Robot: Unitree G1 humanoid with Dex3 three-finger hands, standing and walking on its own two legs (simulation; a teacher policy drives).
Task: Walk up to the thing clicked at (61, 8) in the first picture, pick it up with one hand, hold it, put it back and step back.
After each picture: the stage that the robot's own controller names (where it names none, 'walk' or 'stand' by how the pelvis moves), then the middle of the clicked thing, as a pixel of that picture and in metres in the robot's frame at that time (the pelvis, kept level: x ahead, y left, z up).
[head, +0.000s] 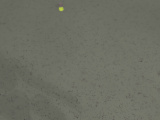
stand; (60, 6) +2.21 +0.30 -0.72
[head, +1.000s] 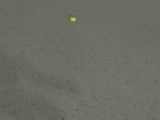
walk; (73, 17) +2.08 +0.15 -0.70
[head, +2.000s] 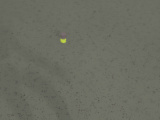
walk; (63, 37) +1.42 +0.13 -0.71
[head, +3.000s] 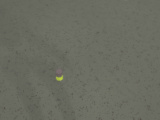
walk; (59, 74) +0.88 +0.18 -0.71
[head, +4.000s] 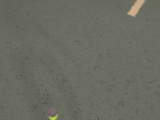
walk; (52, 113) +0.53 +0.19 -0.71
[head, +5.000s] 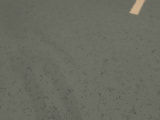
stand; out of the picture +0.41 +0.17 -0.70
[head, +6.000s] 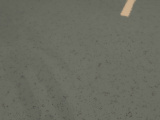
stand; out of the picture +0.37 +0.19 -0.72
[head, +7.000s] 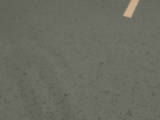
stand; out of the picture +0.40 +0.18 -0.73
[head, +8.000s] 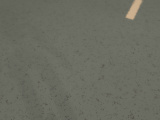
stand; out of the picture +0.39 +0.17 -0.73
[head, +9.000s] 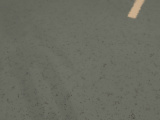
stand; out of the picture +0.38 +0.17 -0.73
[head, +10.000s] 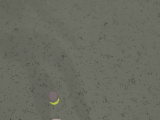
go down; (53, 98) +0.43 +0.17 -0.58
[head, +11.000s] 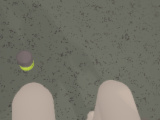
go down; (25, 61) +0.46 +0.23 -0.30
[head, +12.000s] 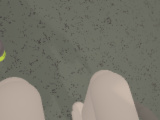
close in; out of the picture +0.45 +0.26 -0.26
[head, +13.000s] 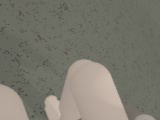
close; out of the picture +0.44 +0.29 -0.22
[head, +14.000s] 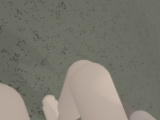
lift; out of the picture +0.43 +0.28 -0.23
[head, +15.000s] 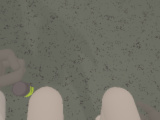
lift; (23, 89) +0.34 +0.28 -0.33
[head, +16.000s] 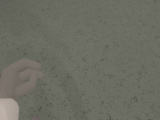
lift; out of the picture +0.38 +0.30 -0.65
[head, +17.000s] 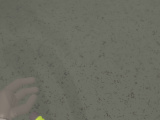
stand; out of the picture +0.38 +0.31 -0.66
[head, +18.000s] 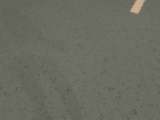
stand; out of the picture +0.38 +0.29 -0.68
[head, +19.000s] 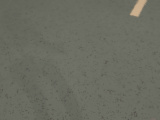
stand; out of the picture +0.39 +0.28 -0.68
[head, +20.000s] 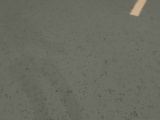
hold; out of the picture +0.40 +0.28 -0.68
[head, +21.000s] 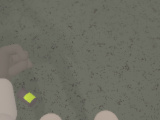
crouch; (26, 97) +0.41 +0.31 -0.56
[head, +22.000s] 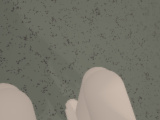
lower; out of the picture +0.42 +0.38 -0.27
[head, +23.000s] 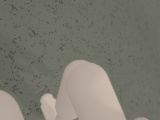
lower; out of the picture +0.38 +0.40 -0.25
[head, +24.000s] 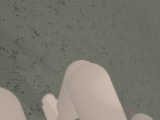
lower; out of the picture +0.39 +0.40 -0.25
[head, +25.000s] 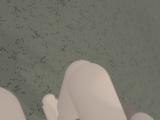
lower; out of the picture +0.39 +0.40 -0.25
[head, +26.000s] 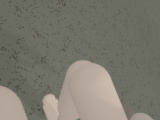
lower; out of the picture +0.39 +0.40 -0.25
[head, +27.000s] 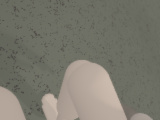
withdraw; out of the picture +0.39 +0.40 -0.25
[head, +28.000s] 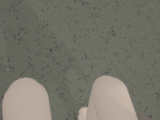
walk; out of the picture +0.40 +0.38 -0.30
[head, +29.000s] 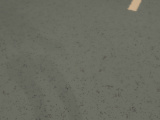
stand; out of the picture +0.36 +0.32 -0.67
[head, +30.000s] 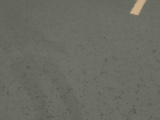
stand; out of the picture +0.35 +0.35 -0.69
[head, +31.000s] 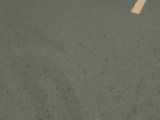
stand; out of the picture +0.32 +0.36 -0.69
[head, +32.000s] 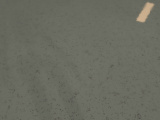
stand; out of the picture +0.34 +0.35 -0.74
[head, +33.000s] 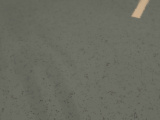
stand; out of the picture +0.29 +0.37 -0.75
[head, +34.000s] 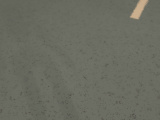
walk; out of the picture +0.28 +0.38 -0.75
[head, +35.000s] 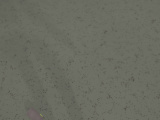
walk; (35, 116) +0.37 +0.37 -0.72
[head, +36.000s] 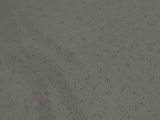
walk; (40, 99) +0.58 +0.42 -0.73
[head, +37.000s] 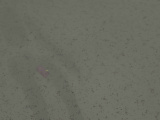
stand; (42, 71) +0.91 +0.38 -0.73
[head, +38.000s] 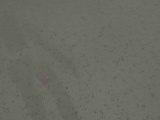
stand; (42, 78) +0.88 +0.39 -0.74
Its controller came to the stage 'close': yes
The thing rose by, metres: 0.16
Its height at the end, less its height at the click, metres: -0.02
